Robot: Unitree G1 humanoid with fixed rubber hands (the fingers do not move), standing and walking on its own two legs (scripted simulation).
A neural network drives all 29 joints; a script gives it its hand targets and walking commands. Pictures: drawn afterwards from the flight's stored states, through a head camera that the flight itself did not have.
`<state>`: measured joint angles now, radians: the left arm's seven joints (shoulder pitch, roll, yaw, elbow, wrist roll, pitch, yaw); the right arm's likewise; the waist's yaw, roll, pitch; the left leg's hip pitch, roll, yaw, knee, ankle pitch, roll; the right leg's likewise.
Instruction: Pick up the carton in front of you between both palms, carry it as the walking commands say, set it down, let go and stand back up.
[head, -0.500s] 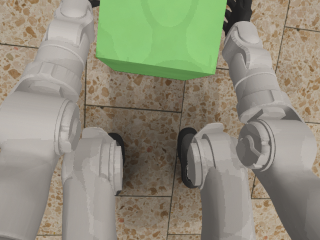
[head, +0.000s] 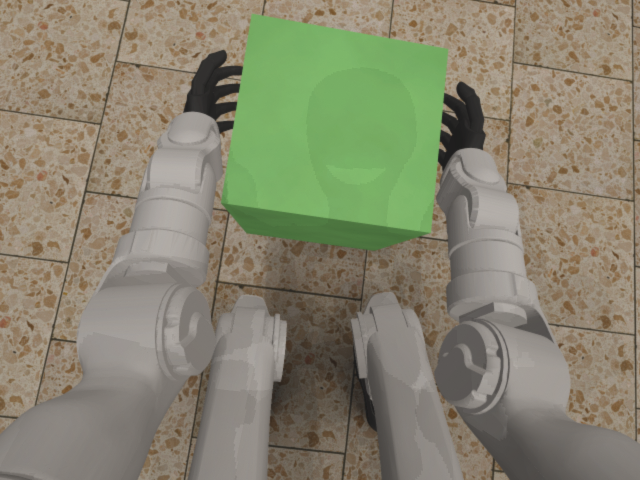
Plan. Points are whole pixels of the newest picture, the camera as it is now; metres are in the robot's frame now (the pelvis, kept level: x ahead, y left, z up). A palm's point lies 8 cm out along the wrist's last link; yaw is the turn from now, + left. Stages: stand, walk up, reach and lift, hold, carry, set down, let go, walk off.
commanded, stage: reach and lift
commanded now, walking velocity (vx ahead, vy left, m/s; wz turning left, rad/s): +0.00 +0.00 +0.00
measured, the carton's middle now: (327, 159) +0.50 -0.01 -0.14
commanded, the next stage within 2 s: none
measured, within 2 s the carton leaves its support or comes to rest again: neither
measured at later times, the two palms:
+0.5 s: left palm (151, 86) +0.48 +0.14 +0.08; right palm (540, 114) +0.46 -0.16 +0.08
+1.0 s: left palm out of the picture +0.43 +0.15 +0.23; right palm out of the picture +0.42 -0.15 +0.24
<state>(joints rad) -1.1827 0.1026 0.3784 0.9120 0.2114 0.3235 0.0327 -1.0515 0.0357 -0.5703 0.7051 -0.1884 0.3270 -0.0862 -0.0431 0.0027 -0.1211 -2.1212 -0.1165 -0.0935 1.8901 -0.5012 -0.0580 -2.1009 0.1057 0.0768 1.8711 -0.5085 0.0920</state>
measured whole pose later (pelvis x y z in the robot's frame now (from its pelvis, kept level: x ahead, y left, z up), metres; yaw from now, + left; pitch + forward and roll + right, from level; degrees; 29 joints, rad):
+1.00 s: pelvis +0.09 +0.00 +0.26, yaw +1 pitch +19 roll +0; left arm -0.41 -0.11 0.30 0.60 0.20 0.31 0.04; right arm -0.39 0.14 -0.35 0.56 -0.18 0.31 -0.05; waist -0.02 0.00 -0.19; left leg -0.85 -0.08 -0.14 0.91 -0.38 -0.02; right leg -0.85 0.07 0.13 0.90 -0.38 0.03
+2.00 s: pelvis +0.11 -0.01 +0.32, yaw +1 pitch -4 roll +0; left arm -0.29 -0.16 0.26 0.34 0.29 0.65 0.00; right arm -0.30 0.16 -0.28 0.35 -0.29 0.64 0.01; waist 0.00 0.00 -0.01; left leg -0.13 -0.04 -0.14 0.41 -0.21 -0.01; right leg -0.13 0.04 0.14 0.41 -0.21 0.02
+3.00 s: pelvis +0.15 -0.01 +0.31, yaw +2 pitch +3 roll +0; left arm -0.21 -0.14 0.13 -0.05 0.17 0.93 0.06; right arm -0.20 0.14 -0.17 -0.09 -0.16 0.93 -0.04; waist 0.00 0.00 -0.18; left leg -0.30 0.03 0.03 0.60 -0.41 -0.01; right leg -0.27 -0.03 -0.01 0.57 -0.34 0.01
